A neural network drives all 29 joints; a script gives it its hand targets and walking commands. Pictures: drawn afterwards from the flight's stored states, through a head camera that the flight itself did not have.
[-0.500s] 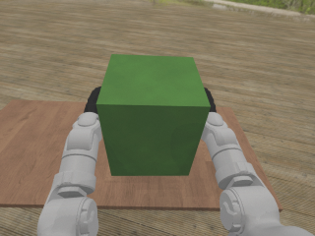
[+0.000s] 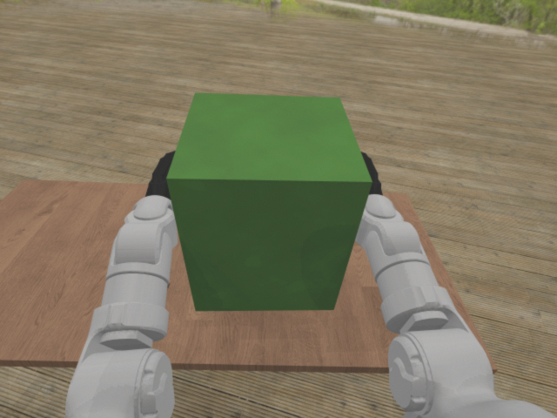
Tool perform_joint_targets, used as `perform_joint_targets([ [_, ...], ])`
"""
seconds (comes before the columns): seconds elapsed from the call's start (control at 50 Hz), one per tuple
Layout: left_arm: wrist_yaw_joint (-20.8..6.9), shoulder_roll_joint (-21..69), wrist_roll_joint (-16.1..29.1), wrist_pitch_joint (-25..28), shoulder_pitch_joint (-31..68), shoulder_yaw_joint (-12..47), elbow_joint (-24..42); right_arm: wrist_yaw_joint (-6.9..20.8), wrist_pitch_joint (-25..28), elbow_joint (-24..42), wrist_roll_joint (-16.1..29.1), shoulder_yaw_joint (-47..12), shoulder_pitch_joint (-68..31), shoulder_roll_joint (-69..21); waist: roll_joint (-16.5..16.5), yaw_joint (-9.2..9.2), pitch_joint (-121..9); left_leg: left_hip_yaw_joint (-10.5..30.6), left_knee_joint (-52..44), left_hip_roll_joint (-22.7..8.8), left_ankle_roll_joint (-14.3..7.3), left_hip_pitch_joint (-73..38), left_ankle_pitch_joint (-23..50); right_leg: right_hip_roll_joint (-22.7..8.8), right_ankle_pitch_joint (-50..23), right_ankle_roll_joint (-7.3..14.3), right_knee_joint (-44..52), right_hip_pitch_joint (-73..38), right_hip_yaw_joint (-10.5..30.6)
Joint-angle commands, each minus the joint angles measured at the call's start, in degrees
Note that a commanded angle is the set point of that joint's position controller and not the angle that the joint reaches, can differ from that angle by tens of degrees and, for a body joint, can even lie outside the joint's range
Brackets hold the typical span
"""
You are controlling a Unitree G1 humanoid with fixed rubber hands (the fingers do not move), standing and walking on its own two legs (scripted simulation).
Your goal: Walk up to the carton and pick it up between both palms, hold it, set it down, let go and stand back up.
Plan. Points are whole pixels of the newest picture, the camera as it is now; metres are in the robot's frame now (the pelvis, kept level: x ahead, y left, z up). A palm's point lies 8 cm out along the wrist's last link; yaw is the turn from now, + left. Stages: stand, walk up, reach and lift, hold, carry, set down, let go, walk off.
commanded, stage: hold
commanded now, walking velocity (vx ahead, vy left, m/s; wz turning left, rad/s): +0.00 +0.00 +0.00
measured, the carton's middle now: (267, 205) +0.38 +0.02 +0.17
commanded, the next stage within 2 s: none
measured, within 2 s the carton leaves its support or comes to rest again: neither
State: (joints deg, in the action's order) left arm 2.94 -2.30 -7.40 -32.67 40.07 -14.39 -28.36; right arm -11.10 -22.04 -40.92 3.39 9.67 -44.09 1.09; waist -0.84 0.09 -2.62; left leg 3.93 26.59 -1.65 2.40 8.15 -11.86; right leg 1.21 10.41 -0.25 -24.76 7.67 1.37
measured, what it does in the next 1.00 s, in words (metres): stands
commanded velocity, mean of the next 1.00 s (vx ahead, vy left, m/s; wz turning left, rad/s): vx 0.00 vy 0.00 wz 0.00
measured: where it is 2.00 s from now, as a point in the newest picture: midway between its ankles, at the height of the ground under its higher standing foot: outside the picture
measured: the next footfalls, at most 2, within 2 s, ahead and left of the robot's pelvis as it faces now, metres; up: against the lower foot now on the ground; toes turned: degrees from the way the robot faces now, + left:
none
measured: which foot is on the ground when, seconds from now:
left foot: down 0.00-1.00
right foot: down 0.00-1.00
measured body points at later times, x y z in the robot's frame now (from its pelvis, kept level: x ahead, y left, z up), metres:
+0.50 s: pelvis +0.00 +0.00 +0.00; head -0.07 +0.01 +0.44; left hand +0.38 +0.17 +0.19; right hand +0.39 -0.13 +0.19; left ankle +0.04 +0.14 -0.74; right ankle +0.04 -0.12 -0.74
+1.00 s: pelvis +0.00 +0.00 +0.00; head -0.07 +0.01 +0.45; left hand +0.38 +0.17 +0.19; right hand +0.39 -0.13 +0.19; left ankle +0.04 +0.14 -0.74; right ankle +0.04 -0.12 -0.74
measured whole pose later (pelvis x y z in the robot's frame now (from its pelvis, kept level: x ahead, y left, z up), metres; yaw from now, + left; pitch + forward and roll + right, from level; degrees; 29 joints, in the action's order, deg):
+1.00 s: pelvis +0.00 +0.00 +0.00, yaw +0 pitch -7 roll -1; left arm 2.1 -1.5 -9.1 -35.1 40.1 -15.5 -25.2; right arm -11.0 -23.2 -39.2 3.8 9.6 -44.1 1.1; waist -0.9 0.1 -2.6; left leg 3.9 26.0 -1.6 2.4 7.7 -11.5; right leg 1.2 10.3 -0.2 -24.8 7.5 1.4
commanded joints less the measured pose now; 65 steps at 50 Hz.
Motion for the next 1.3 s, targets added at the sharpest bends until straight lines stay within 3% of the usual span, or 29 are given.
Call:
perform_joint_targets([
  [0.0,-9.5,38.4,4.4,2.9,43.6,22.7,15.4,6.7,3.3,20.2,10.8,-25.6,-48.3,-37.3,-2.5,-4.5,-23.4,-2.9,-9.8,6.0,-1.9,-2.0,7.8,1.1,-9.9,-3.2,8.2,-13.2,-2.8],
  [0.04,-9.3,38.6,3.2,2.4,44.0,23.8,18.8,6.8,2.6,17.8,10.6,-25.2,-42.4,-36.1,0.5,-6.15,-22.2,-2.5,-9.3,5.6,-0.9,-3.6,9.8,1.4,-11.4,-2.4,7.9,-13.4,-2.8],
  [0.06,-9.7,38.0,2.5,1.3,40.9,22.2,15.0,6.7,1.9,16.5,10.3,-24.8,-42.5,-34.9,-0.6,-5.37,-19.7,-2.4,-10.3,5.4,-1.3,-1.5,7.8,1.2,-9.7,-2.2,8.2,-13.8,-2.9],
  [0.1,-9.9,38.7,3.4,1.4,41.0,23.1,17.0,6.8,2.7,19.8,11.0,-25.6,-44.9,-36.2,-1.6,-5.06,-21.9,-2.7,-9.8,5.5,-1.7,-3.0,9.6,1.4,-10.7,-2.7,8.1,-14.0,-2.9],
  [0.16,-9.6,38.9,4.0,1.2,43.3,23.8,16.5,7.1,2.2,18.5,10.0,-24.3,-44.4,-34.7,-0.5,-6.28,-21.6,-1.9,-10.8,5.1,-1.1,-2.4,6.1,1.5,-6.7,-1.9,8.3,-12.5,-3.3],
  [0.2,-10.0,38.2,2.4,0.7,41.6,20.5,12.5,7.3,2.3,18.3,9.6,-23.7,-47.1,-35.4,-2.0,-4.45,-18.9,-2.5,-11.8,5.3,-2.3,-1.0,2.6,1.0,-3.2,-2.3,9.2,-11.1,-2.9],
  [0.26,-9.7,38.5,2.7,1.5,45.5,22.2,15.7,7.5,2.1,15.1,8.5,-22.1,-44.7,-35.2,0.0,-6.19,-19.2,-2.5,-12.0,5.2,-1.8,-0.2,0.9,0.9,-2.5,-1.7,8.7,-11.0,-3.2],
  [0.32,-9.9,38.8,2.3,1.2,45.0,22.0,14.2,7.8,2.6,14.9,7.9,-21.0,-45.9,-35.2,0.4,-5.7,-18.6,-2.6,-12.5,4.8,-1.4,-0.2,-0.1,1.2,-0.9,-1.6,8.5,-10.6,-3.4],
  [0.38,-9.8,38.5,3.0,1.4,44.8,22.0,15.9,7.6,2.6,18.0,9.0,-23.8,-46.4,-36.4,-1.3,-4.58,-20.5,-2.8,-11.8,5.4,-2.0,-0.7,3.6,1.2,-4.3,-2.1,8.2,-12.2,-3.5],
  [0.42,-9.7,38.6,2.4,1.4,45.2,21.9,15.5,7.7,2.4,14.9,8.9,-22.1,-44.5,-35.1,-0.1,-5.81,-20.1,-2.5,-12.0,4.9,-1.5,-1.4,3.1,1.2,-4.0,-1.7,8.5,-12.0,-3.5],
  [0.44,-9.7,38.5,2.3,1.3,43.2,21.7,14.6,7.6,2.7,17.2,9.4,-23.5,-44.9,-35.7,-1.1,-4.59,-20.6,-2.6,-11.5,5.0,-1.7,-2.2,5.2,1.4,-5.6,-1.9,8.3,-11.8,-3.2],
  [0.48,-10.1,38.9,2.9,0.8,41.5,23.8,15.7,7.2,2.7,18.8,9.3,-23.2,-44.9,-35.0,-0.5,-6.4,-20.6,-2.3,-10.9,5.1,-1.4,-1.7,5.9,1.2,-7.4,-1.8,8.1,-13.0,-3.0],
  [0.52,-9.8,39.8,3.6,1.3,42.6,24.3,19.2,6.9,3.3,22.3,10.8,-25.6,-46.5,-36.4,-0.1,-4.68,-24.3,-2.4,-10.1,5.2,-1.1,-4.0,9.7,1.5,-9.7,-2.1,7.6,-13.6,-3.3],
  [0.54,-9.8,38.4,3.0,1.3,42.2,23.1,18.7,6.8,2.2,18.7,10.5,-24.9,-42.5,-35.0,-0.8,-6.06,-21.7,-2.6,-9.9,5.7,-1.2,-4.1,9.0,1.6,-10.0,-2.3,8.1,-13.4,-3.2],
  [0.6,-10.5,37.8,2.2,0.7,39.6,22.0,15.7,6.4,1.9,19.1,10.3,-25.0,-43.0,-35.4,-2.1,-5.61,-20.2,-2.6,-9.9,5.5,-1.5,-3.3,8.7,1.4,-10.2,-2.5,8.2,-13.3,-2.9],
  [0.62,-10.5,39.0,2.6,0.5,40.6,23.4,17.1,6.4,1.9,18.9,9.9,-23.1,-43.1,-34.5,0.3,-6.3,-21.5,-2.6,-9.9,5.6,-0.7,-3.7,8.4,1.5,-9.0,-2.3,8.2,-12.8,-3.0],
  [0.64,-10.8,37.0,0.9,-0.2,39.0,20.2,13.1,6.4,1.5,18.2,9.9,-23.4,-44.3,-34.4,-1.9,-5.49,-16.9,-2.7,-10.7,5.6,-1.9,-1.3,5.8,1.0,-7.3,-2.6,9.1,-12.7,-2.7],
  [0.76,-10.7,38.7,2.8,0.8,43.3,22.9,17.4,6.8,2.0,17.7,9.0,-23.1,-43.6,-35.1,-0.7,-6.44,-20.8,-2.7,-11.1,5.5,-1.3,-2.2,4.6,1.3,-5.7,-2.0,8.5,-13.1,-3.1],
  [0.78,-10.8,38.1,2.5,0.7,43.0,22.3,15.8,6.8,2.3,18.8,9.2,-23.1,-45.4,-35.7,-1.7,-5.44,-18.9,-2.7,-11.3,5.2,-1.9,-1.1,4.4,1.2,-5.2,-2.1,8.7,-11.9,-3.1],
  [0.82,-10.6,38.4,2.7,0.8,42.1,23.1,18.7,6.7,2.4,19.8,9.9,-24.1,-43.9,-36.0,-0.9,-6.22,-22.2,-2.5,-10.3,5.6,-1.5,-2.4,7.5,1.1,-9.8,-2.2,7.7,-14.6,-3.2],
  [0.86,-10.5,37.2,0.9,0.5,40.5,20.5,15.2,6.7,1.6,17.4,9.5,-24.1,-44.1,-35.6,-1.2,-4.49,-19.2,-3.1,-10.6,5.7,-1.9,-2.0,7.1,1.0,-7.8,-2.7,8.3,-12.9,-2.9],
  [0.96,-11.0,38.9,2.3,0.3,40.6,22.4,15.3,6.8,2.6,19.6,9.1,-23.4,-45.2,-34.7,-1.7,-5.9,-19.8,-2.5,-11.1,5.4,-2.0,-1.8,4.6,1.2,-6.3,-2.1,8.4,-12.7,-3.3],
  [1.02,-11.1,37.4,1.8,0.4,42.5,21.7,15.6,6.8,1.8,15.6,8.9,-23.1,-42.6,-35.1,-0.6,-6.66,-19.0,-2.7,-11.2,5.3,-1.6,-2.7,4.5,1.1,-6.2,-2.0,8.5,-12.7,-2.9],
  [1.04,-10.9,37.7,2.1,1.1,43.1,22.1,18.2,6.8,2.7,19.5,9.8,-24.6,-45.8,-37.2,-0.6,-4.95,-21.3,-2.9,-10.8,5.7,-1.9,-2.6,6.5,1.0,-7.7,-2.3,8.1,-13.6,-3.1],
  [1.06,-10.8,38.3,2.9,0.8,42.8,22.8,18.0,6.6,1.9,16.5,9.0,-22.7,-42.6,-35.4,-0.8,-7.02,-19.7,-2.3,-10.7,5.2,-1.3,-2.3,6.8,1.1,-8.7,-1.9,8.0,-13.3,-2.9],
  [1.08,-11.1,37.8,1.8,0.6,42.8,22.2,14.7,6.8,2.1,16.1,8.8,-22.3,-44.3,-35.1,-0.2,-6.53,-18.9,-2.4,-11.2,5.2,-1.3,-1.9,3.4,1.0,-5.2,-2.1,8.4,-11.7,-3.1],
  [1.12,-11.2,38.1,2.1,0.7,42.8,22.3,18.0,6.9,2.1,18.0,9.7,-24.1,-42.8,-35.8,-0.9,-5.57,-20.7,-2.6,-11.1,5.3,-1.7,-3.4,6.0,1.1,-7.2,-2.1,8.3,-12.8,-3.3],
  [1.18,-11.2,37.2,1.1,0.3,39.6,20.6,14.3,6.6,2.4,18.8,9.0,-23.7,-44.5,-35.3,-1.6,-5.45,-19.6,-3.0,-10.9,6.0,-2.2,-2.4,5.7,0.8,-7.9,-2.4,8.6,-13.0,-3.1],
  [1.28,-10.8,38.4,3.2,1.1,42.4,23.6,19.8,6.3,2.7,22.6,10.8,-26.4,-45.6,-37.0,-1.5,-5.12,-24.2,-2.6,-9.7,5.7,-1.9,-4.3,10.5,1.2,-12.1,-2.7,7.4,-14.0,-3.0],
])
